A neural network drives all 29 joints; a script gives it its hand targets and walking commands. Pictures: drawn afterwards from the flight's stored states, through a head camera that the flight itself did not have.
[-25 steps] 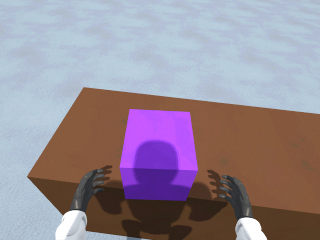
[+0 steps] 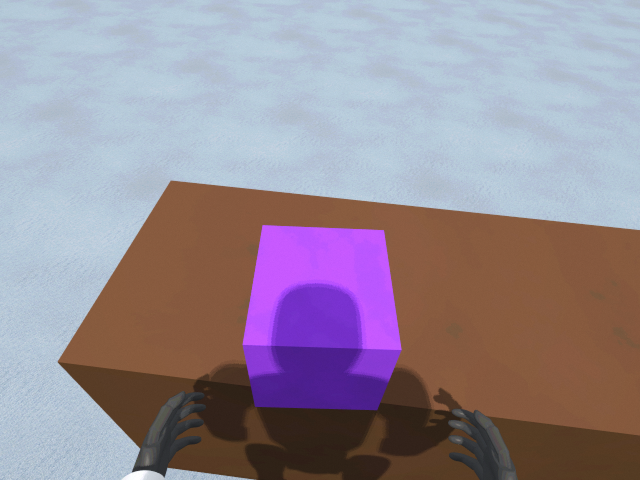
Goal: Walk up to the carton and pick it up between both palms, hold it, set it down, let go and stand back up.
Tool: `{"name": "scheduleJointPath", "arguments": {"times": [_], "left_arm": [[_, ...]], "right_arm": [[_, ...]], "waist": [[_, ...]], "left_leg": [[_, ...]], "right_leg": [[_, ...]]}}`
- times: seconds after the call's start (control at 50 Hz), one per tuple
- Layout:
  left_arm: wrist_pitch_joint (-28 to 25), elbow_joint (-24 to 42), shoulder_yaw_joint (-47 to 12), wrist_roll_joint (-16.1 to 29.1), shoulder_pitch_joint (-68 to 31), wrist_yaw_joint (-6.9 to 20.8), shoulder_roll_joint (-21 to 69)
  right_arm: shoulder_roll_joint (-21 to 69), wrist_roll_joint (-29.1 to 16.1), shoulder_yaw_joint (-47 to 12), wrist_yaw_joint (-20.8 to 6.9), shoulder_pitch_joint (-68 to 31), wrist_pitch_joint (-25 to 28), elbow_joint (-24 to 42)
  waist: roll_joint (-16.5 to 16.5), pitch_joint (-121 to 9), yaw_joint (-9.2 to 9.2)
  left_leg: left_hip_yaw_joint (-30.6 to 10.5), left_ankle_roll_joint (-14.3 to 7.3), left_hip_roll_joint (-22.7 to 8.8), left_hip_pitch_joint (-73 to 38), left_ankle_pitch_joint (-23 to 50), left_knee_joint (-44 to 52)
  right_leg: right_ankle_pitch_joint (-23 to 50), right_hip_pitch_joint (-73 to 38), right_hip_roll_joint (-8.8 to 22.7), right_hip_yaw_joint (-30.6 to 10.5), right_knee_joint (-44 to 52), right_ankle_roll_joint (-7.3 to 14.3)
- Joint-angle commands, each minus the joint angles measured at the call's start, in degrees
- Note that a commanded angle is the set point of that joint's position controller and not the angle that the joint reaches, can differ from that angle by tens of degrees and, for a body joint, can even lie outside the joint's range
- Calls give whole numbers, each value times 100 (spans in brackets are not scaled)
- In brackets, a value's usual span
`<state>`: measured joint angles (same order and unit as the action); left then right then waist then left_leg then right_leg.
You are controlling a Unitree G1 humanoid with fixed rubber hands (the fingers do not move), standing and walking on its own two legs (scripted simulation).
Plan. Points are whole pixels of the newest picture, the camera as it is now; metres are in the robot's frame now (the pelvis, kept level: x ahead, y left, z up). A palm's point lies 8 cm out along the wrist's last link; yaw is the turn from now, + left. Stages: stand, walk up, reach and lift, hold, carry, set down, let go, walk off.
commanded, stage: set down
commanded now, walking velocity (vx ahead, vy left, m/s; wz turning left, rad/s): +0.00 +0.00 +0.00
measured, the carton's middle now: (319, 317) +0.38 +0.03 -0.05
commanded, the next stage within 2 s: let go in 1.30 s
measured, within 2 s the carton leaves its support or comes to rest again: neither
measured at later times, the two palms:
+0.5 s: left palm (154, 475) +0.16 +0.22 -0.07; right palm out of the picture +0.17 -0.20 -0.07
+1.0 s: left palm out of the picture +0.15 +0.22 -0.10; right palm out of the picture +0.14 -0.21 -0.10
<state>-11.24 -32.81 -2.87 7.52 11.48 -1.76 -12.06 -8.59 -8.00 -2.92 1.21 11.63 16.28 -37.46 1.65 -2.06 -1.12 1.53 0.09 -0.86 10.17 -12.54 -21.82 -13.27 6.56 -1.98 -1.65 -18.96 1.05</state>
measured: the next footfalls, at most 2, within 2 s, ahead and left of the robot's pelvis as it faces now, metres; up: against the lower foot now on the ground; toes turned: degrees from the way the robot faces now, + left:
none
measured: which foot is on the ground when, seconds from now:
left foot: down 0.00-1.00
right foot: down 0.00-1.00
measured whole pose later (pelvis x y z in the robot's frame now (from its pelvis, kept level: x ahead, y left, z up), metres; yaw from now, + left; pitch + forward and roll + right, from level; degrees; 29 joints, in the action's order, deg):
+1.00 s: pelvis -0.02 +0.00 +0.00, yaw +0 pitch +1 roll +0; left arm 23.0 -30.2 1.8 -1.8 5.2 0.0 -10.1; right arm -5.9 -0.4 2.3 1.9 6.7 -2.6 -42.1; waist 1.6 0.8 -0.7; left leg 1.8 0.2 -1.1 12.2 -11.6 -22.8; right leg -12.9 9.2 -2.0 -1.4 -21.1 1.1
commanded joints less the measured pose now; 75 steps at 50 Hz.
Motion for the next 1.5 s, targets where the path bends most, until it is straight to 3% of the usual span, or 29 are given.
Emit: {"name": "scheduleJointPath", "arguments": {"times": [0.0,0.28,0.52,0.82,1.16,1.48], "left_arm": [[127,957,213,-99,-373,7,-429],[1570,1668,562,-525,-102,169,-276],[2504,1532,688,-681,-428,232,-260],[3009,972,603,-889,-964,193,-260],[3778,947,600,-987,-1271,110,-227],[3522,778,605,-1057,-1423,62,-171]], "right_arm": [[-457,39,190,15,-360,92,817],[-159,248,232,252,-80,-563,1185],[15,408,329,362,-267,-1275,980],[-94,715,556,166,-714,-1585,289],[-327,839,771,-96,-1162,-2003,-73],[-310,1081,969,-288,-1486,-1717,-536]], "waist": [[-279,-403,-27],[-208,-248,-52],[-221,-152,-40],[-247,-337,9],[-199,-543,76],[-120,-565,101]], "left_leg": [[-14,325,50,-601,1459,130],[41,276,46,-921,1798,194],[75,199,3,-842,1539,194],[96,209,-66,-581,1256,58],[22,232,-72,-622,1471,-62],[-13,93,-65,-304,1389,-136]], "right_leg": [[1094,268,29,-61,307,41],[1338,114,77,-61,502,-44],[1219,249,206,-60,504,-59],[900,536,178,46,213,-39],[1096,553,184,22,-1,17],[863,284,303,-98,-141,66]]}}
